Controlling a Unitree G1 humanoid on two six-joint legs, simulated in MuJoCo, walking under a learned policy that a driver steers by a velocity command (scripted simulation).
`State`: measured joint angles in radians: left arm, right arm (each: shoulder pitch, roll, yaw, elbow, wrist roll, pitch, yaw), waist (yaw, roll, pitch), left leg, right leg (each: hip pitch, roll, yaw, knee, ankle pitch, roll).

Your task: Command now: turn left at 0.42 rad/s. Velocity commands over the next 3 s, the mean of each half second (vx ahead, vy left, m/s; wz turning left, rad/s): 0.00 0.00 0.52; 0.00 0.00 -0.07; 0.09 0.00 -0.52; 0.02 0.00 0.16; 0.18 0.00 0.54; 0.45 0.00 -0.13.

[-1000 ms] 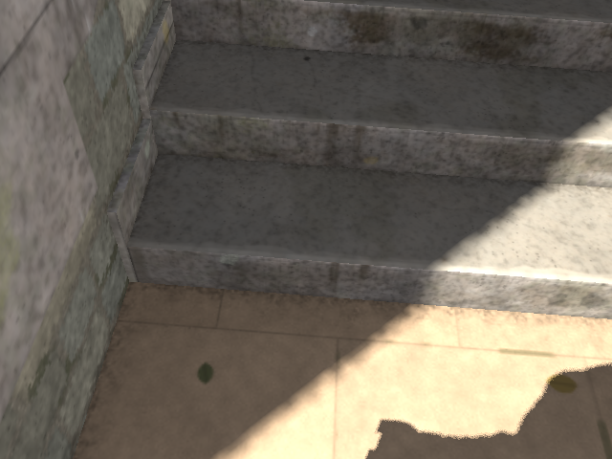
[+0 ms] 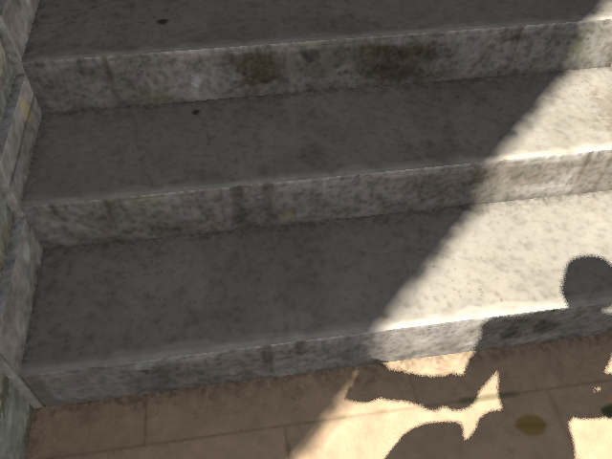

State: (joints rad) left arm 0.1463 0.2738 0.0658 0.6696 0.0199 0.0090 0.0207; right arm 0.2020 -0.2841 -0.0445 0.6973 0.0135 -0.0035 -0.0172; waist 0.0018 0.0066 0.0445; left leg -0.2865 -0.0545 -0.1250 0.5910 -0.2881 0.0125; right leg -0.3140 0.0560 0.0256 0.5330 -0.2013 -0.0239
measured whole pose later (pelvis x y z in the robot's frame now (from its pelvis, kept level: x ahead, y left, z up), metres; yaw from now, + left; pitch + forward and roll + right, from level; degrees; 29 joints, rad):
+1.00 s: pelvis +0.02 +0.03 +0.00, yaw +11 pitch +1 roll +1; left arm 0.21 0.30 0.07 0.66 0.00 0.02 0.01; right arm 0.19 -0.30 -0.04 0.74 -0.02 -0.03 -0.03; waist 0.02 -0.02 0.02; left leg -0.28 0.01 0.05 0.60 -0.34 0.01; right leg -0.39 0.04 0.12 0.67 -0.30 0.00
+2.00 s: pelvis +0.16 -0.01 +0.01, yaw +3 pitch +1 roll -1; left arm 0.15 0.31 0.07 0.70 0.00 0.00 0.04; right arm 0.15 -0.33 -0.08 0.71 0.02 0.01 -0.02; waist -0.02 0.01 0.06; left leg -0.32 -0.08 -0.20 0.45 -0.15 0.01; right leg -0.34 0.06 0.12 0.66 -0.37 0.08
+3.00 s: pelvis +0.43 +0.11 +0.00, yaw +14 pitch +2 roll -1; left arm 0.13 0.23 0.01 0.62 0.00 -0.05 -0.06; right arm 0.42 -0.29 -0.02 0.84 -0.02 -0.03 -0.04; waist -0.06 -0.02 0.00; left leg 0.10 0.03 0.17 0.25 -0.39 0.01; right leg -0.77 -0.01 -0.04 1.14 -0.21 -0.01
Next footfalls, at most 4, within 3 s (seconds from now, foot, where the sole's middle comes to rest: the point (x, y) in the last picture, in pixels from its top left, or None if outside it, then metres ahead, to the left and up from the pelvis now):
0.34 left None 0.02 0.15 -0.77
0.74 right None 0.11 -0.09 -0.77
1.64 left None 0.25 0.10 -0.77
2.06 right None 0.23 -0.13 -0.77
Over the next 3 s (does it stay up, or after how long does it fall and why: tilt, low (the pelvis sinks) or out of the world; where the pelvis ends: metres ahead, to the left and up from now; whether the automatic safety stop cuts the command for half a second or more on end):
stays up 0.43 0.11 0.00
